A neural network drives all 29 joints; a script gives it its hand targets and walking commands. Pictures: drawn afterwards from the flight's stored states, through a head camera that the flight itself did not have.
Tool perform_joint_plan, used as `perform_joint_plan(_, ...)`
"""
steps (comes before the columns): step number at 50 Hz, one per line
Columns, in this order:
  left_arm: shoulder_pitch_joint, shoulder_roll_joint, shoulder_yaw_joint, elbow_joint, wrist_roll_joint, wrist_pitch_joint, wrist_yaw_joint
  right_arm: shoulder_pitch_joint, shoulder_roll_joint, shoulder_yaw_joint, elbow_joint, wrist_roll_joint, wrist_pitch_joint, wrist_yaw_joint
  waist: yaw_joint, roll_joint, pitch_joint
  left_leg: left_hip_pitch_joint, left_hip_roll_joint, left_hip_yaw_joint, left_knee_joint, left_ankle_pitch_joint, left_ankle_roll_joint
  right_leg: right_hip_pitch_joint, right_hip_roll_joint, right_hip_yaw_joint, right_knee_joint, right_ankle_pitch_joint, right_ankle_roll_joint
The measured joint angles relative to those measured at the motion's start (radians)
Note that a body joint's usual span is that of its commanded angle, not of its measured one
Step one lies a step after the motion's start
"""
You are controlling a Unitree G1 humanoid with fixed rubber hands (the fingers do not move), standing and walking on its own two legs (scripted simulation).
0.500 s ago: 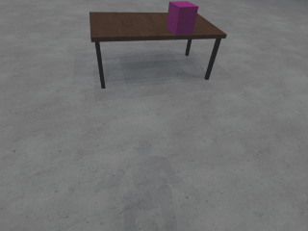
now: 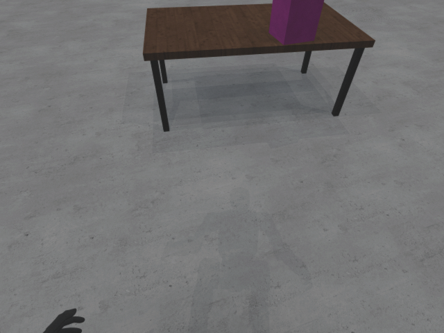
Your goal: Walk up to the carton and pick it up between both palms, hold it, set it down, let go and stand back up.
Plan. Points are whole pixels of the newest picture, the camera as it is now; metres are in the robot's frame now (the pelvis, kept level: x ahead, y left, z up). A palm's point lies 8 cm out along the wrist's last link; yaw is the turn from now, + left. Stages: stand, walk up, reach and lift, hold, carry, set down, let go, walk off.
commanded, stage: walk up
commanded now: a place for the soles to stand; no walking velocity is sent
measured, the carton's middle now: (294, 14) +1.80 -0.40 -0.06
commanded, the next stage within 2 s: none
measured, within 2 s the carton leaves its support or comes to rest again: neither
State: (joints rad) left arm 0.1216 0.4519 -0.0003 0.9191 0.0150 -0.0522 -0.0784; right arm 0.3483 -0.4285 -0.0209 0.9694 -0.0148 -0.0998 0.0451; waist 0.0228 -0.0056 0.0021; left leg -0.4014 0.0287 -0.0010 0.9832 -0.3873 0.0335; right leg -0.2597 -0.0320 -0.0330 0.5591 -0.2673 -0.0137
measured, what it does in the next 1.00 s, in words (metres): walks ahead: left foot, then right foot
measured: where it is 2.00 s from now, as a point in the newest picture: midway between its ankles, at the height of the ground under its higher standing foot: (237, 219)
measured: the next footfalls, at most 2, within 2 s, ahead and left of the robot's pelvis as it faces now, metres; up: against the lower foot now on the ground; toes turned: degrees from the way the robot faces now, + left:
left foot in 0.18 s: +0.26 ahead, +0.15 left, +0.00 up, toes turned +3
right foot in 0.66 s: +0.48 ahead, -0.13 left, +0.00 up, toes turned -1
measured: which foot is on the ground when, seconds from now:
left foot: up 0.00-0.16, down 0.18-0.68, up 0.70-1.00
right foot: down 0.00-0.20, up 0.22-0.64, down 0.66-1.00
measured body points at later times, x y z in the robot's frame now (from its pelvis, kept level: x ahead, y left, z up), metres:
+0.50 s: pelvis +0.26 +0.03 +0.02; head +0.26 +0.07 +0.46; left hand +0.39 +0.36 -0.10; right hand +0.28 -0.30 -0.07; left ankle +0.22 +0.14 -0.73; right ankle +0.31 -0.12 -0.67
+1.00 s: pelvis +0.49 -0.02 +0.00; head +0.50 -0.01 +0.45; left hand +0.52 +0.31 -0.12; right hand +0.60 -0.34 -0.11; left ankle +0.58 +0.12 -0.71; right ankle +0.44 -0.13 -0.73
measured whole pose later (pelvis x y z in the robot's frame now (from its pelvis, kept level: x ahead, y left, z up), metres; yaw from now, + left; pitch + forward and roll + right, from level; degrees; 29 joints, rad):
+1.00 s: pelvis +0.49 -0.02 +0.00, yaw +2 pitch -2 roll +0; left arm 0.26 0.45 0.00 0.92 0.02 -0.04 -0.07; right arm 0.26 -0.43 -0.02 0.93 -0.01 -0.09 0.03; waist 0.08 -0.01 0.05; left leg -0.48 0.04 0.00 0.76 -0.32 0.02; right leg -0.14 0.00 -0.04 0.57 -0.39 -0.03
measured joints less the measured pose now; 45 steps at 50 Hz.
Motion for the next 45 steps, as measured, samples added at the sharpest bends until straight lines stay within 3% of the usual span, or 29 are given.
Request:
perform_joint_plan(6, 0.094, 0.011, 0.000, 0.000, 0.000, 0.000, -0.006, -0.052, 0.000, 0.000, -0.017, 0.000, -0.001, 0.022, 0.043, 0.000, -0.002, -0.073, 0.024, 0.000, -0.249, 0.079, -0.011, 0.118, 0.000, -0.003, -0.003, -0.107, 0.007)
perform_joint_plan(8, 0.118, 0.020, 0.000, 0.000, 0.000, 0.000, -0.008, -0.055, 0.000, 0.000, -0.019, 0.000, -0.004, 0.023, 0.042, 0.000, -0.023, -0.072, 0.024, 0.004, -0.305, 0.117, -0.011, 0.146, 0.000, -0.012, -0.003, -0.147, 0.020)
perform_joint_plan(11, 0.129, 0.024, 0.000, 0.001, 0.000, 0.004, -0.005, -0.054, -0.003, -0.001, -0.028, 0.000, -0.028, 0.003, 0.014, -0.002, -0.018, -0.054, 0.016, 0.010, -0.299, 0.210, -0.011, 0.116, -0.005, -0.006, 0.160, -0.199, 0.006)
perform_joint_plan(13, 0.129, 0.022, 0.000, 0.000, 0.000, 0.011, -0.003, -0.054, -0.002, -0.001, -0.028, 0.000, -0.029, -0.007, -0.018, -0.005, -0.017, -0.018, 0.012, 0.009, -0.300, 0.157, -0.009, 0.037, 0.002, 0.005, 0.345, -0.193, -0.010)
perform_joint_plan(15, 0.125, 0.027, 0.000, 0.000, 0.000, 0.011, -0.003, -0.053, -0.002, -0.001, -0.028, 0.000, -0.029, -0.017, -0.050, -0.011, -0.017, 0.042, 0.012, 0.010, -0.366, 0.140, -0.008, -0.038, 0.002, 0.008, 0.426, -0.154, -0.015)
perform_joint_plan(18, 0.104, 0.037, 0.000, -0.001, 0.000, 0.011, -0.003, -0.040, -0.002, 0.000, -0.028, 0.000, -0.032, -0.030, -0.078, -0.021, -0.015, 0.127, 0.012, 0.010, -0.465, 0.153, -0.010, -0.131, -0.001, 0.014, 0.429, -0.094, -0.016)
perform_joint_plan(22, 0.064, 0.040, 0.000, -0.001, 0.000, 0.018, -0.013, -0.019, -0.002, 0.000, -0.028, 0.000, -0.032, -0.033, -0.091, -0.029, -0.002, 0.226, 0.011, 0.011, -0.544, 0.136, -0.012, -0.219, -0.011, 0.015, 0.416, -0.023, -0.012)
perform_joint_plan(31, -0.047, 0.040, 0.000, -0.002, 0.001, 0.023, -0.035, -0.014, -0.002, 0.000, -0.027, 0.000, -0.018, -0.031, -0.099, -0.031, 0.002, 0.347, 0.011, 0.012, -0.588, 0.030, -0.050, -0.241, -0.015, 0.016, 0.127, 0.019, 0.000)
perform_joint_plan(34, -0.055, 0.040, 0.000, -0.002, 0.004, 0.012, -0.025, -0.016, -0.004, 0.000, -0.026, 0.000, -0.006, -0.035, -0.083, -0.030, 0.025, 0.315, 0.017, 0.013, -0.386, -0.065, -0.046, -0.175, -0.011, 0.015, 0.037, 0.093, -0.010)
perform_joint_plan(36, -0.045, 0.015, 0.000, -0.002, 0.006, 0.011, -0.011, -0.018, -0.003, 0.000, -0.026, 0.000, 0.004, -0.035, -0.059, -0.010, 0.038, 0.223, 0.020, 0.010, -0.117, -0.081, -0.021, -0.149, 0.006, 0.007, 0.086, 0.058, -0.005)
perform_joint_plan(38, -0.024, 0.002, 0.000, -0.002, 0.006, 0.012, -0.007, -0.017, -0.003, 0.000, -0.028, 0.000, 0.007, -0.034, -0.036, -0.008, 0.037, 0.130, 0.013, 0.008, 0.045, -0.060, -0.010, -0.096, 0.008, -0.001, 0.069, 0.014, -0.010)
perform_joint_plan(41, 0.013, -0.001, 0.000, -0.002, 0.006, 0.012, 0.001, -0.025, -0.005, 0.000, -0.034, 0.000, 0.005, -0.032, 0.001, -0.007, 0.041, 0.029, 0.014, 0.006, 0.064, -0.020, -0.009, -0.026, 0.010, -0.003, 0.034, -0.014, -0.015)
perform_joint_plan(45, 0.078, -0.001, 0.000, -0.002, 0.005, 0.012, 0.004, -0.054, -0.005, 0.000, -0.039, 0.000, 0.007, -0.025, 0.029, -0.006, 0.048, -0.052, 0.014, 0.005, -0.032, 0.001, -0.009, 0.046, 0.014, -0.004, 0.016, -0.060, -0.020)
